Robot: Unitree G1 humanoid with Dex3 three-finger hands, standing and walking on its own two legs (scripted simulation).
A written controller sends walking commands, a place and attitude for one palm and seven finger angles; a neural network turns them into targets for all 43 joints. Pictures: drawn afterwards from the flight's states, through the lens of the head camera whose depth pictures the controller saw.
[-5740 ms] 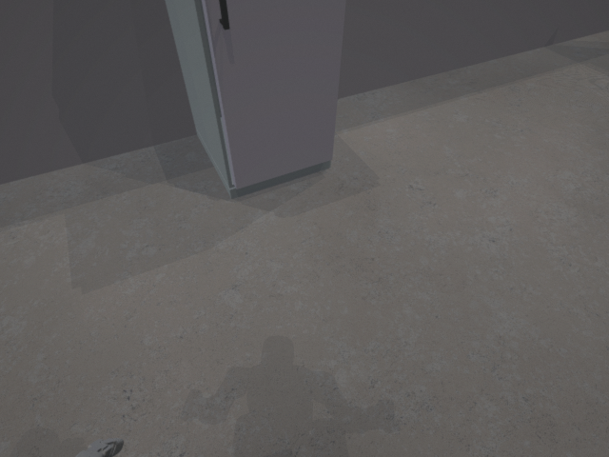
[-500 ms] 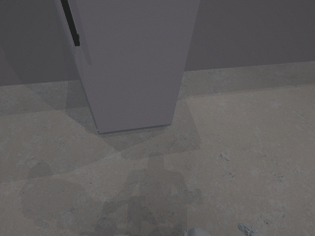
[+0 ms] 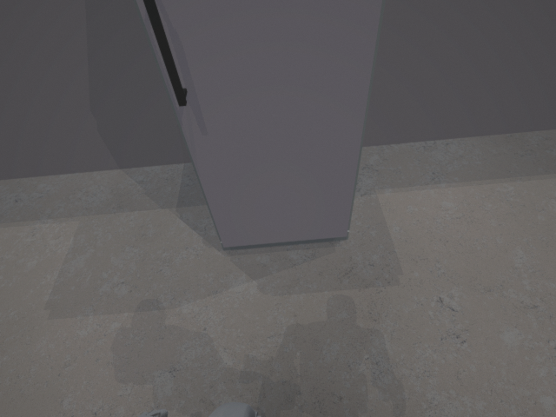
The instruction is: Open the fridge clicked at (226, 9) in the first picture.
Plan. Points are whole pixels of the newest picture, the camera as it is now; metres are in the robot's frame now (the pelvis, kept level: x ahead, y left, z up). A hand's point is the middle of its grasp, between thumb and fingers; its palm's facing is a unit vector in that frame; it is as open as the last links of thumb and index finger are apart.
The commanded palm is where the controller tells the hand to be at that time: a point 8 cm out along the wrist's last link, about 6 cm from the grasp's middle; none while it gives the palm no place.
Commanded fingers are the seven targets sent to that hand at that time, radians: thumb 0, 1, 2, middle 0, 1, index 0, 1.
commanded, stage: take the last steps up to it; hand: left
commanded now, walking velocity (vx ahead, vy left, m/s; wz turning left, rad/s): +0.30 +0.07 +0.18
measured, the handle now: (167, 49) +0.80 +0.26 +0.15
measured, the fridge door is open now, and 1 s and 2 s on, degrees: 0 0 0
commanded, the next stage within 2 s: come to a stop and stand still in 1.08 s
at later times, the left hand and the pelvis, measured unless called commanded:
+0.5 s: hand out of the picture -0.02 +0.26 -0.18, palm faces +0.14 -0.98 -0.15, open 7.4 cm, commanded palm none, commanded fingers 0.00 0.90 0.90 -0.20 -0.30 -0.20 -0.30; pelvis +0.05 +0.09 +0.01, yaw +4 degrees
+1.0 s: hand (182, 310) +0.34 +0.23 -0.18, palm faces +0.03 -0.98 -0.17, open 7.4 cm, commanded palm none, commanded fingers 0.00 0.90 0.90 -0.20 -0.30 -0.20 -0.30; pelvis +0.24 +0.06 -0.02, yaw +2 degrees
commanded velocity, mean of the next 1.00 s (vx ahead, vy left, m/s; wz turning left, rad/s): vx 0.28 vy -0.01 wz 0.01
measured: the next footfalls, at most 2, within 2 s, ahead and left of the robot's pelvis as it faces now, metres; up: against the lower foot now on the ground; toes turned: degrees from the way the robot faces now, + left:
left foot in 0.32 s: +0.05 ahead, +0.16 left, +0.00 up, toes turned +11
right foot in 0.90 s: +0.34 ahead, -0.03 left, +0.00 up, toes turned -5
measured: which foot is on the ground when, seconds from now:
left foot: up 0.00-0.30, down 0.32-0.90, up 0.92-1.00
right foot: down 0.00-0.34, up 0.36-0.88, down 0.90-1.00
